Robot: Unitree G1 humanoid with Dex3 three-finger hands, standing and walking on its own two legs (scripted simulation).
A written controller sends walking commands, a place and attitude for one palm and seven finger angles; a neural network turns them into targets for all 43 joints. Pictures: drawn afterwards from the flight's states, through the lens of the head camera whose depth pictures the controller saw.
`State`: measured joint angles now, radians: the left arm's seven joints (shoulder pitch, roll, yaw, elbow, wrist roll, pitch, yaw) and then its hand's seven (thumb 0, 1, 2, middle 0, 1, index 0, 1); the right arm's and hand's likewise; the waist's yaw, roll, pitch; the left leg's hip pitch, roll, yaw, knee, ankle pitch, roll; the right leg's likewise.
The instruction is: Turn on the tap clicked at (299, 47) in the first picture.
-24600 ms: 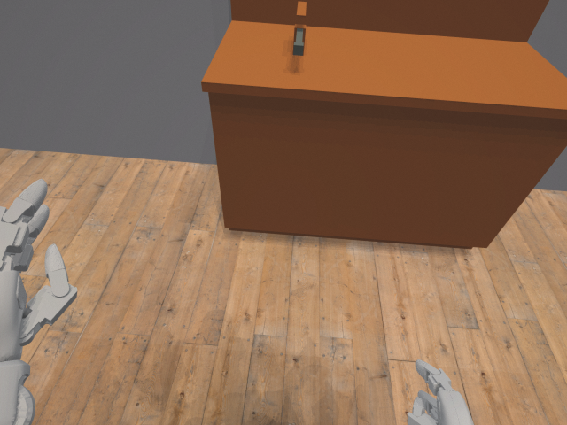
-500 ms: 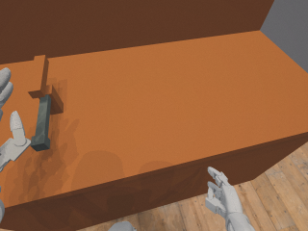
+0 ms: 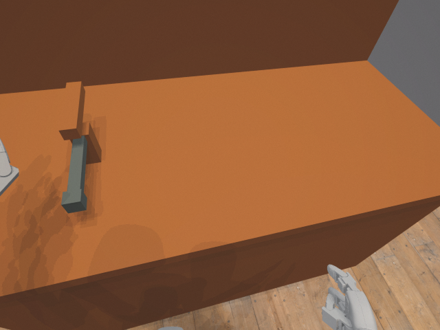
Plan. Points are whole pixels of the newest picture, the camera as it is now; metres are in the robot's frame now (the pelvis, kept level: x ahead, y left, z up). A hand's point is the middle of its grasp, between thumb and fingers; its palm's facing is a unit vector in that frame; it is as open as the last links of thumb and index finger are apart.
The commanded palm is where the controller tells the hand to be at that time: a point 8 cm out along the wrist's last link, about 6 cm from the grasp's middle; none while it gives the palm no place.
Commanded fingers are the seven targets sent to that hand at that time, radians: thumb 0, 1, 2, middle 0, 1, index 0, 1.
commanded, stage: come to a stop and stand still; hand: left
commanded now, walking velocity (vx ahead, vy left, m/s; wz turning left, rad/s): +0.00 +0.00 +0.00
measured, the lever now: (74, 201) +0.28 +0.27 +0.08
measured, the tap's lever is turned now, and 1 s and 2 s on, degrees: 0 0 0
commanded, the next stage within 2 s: look again from close up in 0.98 s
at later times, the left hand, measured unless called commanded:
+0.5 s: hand out of the picture +0.22 +0.31 +0.17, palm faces +0.42 -0.83 -0.38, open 7.4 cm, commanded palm +0.16 +0.34 +0.18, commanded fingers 0.00 0.90 0.90 -0.20 -0.30 -0.20 -0.30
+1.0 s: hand (19, 195) +0.24 +0.30 +0.16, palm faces +0.39 -0.82 -0.42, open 7.4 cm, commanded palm +0.18 +0.33 +0.18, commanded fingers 0.00 0.90 0.90 -0.20 -0.30 -0.20 -0.30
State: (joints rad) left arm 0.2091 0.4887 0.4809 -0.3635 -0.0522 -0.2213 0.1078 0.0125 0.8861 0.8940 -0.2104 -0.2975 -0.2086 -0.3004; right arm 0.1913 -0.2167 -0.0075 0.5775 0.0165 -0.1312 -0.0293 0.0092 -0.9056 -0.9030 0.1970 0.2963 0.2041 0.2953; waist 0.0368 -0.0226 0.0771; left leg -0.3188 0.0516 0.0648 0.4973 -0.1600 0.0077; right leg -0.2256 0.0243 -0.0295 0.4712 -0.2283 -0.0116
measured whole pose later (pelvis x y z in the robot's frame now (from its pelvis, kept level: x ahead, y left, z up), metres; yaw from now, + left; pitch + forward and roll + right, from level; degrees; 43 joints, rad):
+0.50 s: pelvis +0.01 +0.05 +0.00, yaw +2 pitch +0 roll -2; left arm 0.41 0.37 0.37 -0.51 -0.01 -0.27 0.10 0.01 0.89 0.89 -0.21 -0.30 -0.20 -0.30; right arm 0.20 -0.16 0.05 0.59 0.00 -0.18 -0.02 0.01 -0.90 -0.90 0.20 0.30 0.21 0.30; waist 0.04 -0.03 0.06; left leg -0.31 -0.02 0.06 0.48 -0.17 0.08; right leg -0.17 -0.03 -0.01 0.40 -0.22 0.03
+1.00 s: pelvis +0.03 +0.04 +0.00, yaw +3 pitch +0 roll -2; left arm 0.46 0.39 0.38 -0.48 -0.04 -0.22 0.09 0.01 0.89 0.89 -0.21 -0.30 -0.21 -0.30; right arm 0.20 -0.20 0.02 0.57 0.02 -0.11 -0.04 0.01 -0.90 -0.90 0.20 0.30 0.21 0.30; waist 0.01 -0.01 0.06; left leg -0.28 -0.02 0.05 0.47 -0.19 0.06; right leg -0.14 -0.02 -0.02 0.37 -0.23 0.04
